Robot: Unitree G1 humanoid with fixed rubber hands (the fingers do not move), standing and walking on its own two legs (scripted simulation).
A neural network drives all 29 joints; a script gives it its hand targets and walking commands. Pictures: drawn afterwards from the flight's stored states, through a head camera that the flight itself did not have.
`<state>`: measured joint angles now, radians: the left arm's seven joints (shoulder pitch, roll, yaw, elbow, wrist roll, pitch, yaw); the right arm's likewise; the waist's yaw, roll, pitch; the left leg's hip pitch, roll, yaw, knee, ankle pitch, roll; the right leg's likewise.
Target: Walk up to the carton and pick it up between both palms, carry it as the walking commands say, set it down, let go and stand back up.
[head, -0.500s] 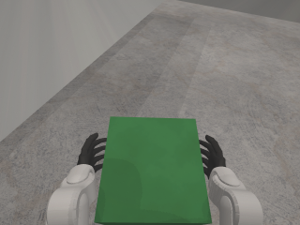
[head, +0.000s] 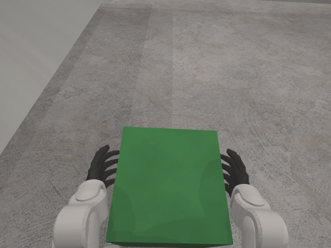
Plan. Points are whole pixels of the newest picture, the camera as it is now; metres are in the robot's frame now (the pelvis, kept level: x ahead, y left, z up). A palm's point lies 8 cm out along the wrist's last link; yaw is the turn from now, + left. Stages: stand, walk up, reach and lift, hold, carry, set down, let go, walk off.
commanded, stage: carry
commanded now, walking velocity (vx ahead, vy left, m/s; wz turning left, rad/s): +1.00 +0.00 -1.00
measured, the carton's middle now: (166, 193) +0.25 -0.01 +0.01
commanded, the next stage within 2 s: none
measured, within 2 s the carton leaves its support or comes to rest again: neither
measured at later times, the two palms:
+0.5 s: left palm (139, 68) +0.66 +0.08 +0.08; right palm (223, 84) +0.58 -0.20 +0.07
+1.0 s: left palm (142, 40) +0.81 +0.07 +0.10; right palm (218, 55) +0.72 -0.20 +0.10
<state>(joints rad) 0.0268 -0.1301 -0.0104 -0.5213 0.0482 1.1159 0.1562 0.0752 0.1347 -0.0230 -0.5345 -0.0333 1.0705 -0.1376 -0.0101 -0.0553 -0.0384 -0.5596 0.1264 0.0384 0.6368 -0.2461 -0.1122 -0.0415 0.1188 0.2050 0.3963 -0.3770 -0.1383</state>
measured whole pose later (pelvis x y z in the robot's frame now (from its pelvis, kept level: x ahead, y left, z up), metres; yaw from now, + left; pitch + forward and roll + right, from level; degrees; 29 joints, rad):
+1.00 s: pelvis +0.54 +0.01 +0.00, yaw -19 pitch +4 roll +1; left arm 0.02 -0.13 0.02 -0.48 0.06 1.19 0.15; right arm 0.01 0.13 -0.02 -0.49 -0.06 1.20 -0.15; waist 0.01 0.01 -0.19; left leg -0.27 0.02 0.13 0.50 -0.29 0.02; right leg -0.19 0.03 -0.09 0.47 -0.36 -0.06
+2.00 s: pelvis +1.05 +0.00 +0.00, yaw -21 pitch +4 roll +2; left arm 0.06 -0.13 0.02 -0.55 0.05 1.14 0.13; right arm 0.03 0.13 0.01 -0.54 -0.04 1.15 -0.16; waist -0.03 0.00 -0.09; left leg -0.16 -0.09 0.25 0.27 -0.20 0.11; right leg -0.55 -0.13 -0.10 0.80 -0.31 0.04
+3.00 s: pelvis +1.73 -0.06 +0.00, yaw -20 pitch +4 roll +2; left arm 0.07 -0.13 0.02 -0.58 0.06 1.16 0.13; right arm 0.03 0.13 0.02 -0.57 -0.05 1.18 -0.16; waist -0.05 0.03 -0.12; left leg 0.01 -0.09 0.23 0.25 -0.34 0.09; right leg -0.51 -0.09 -0.16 0.65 -0.24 0.01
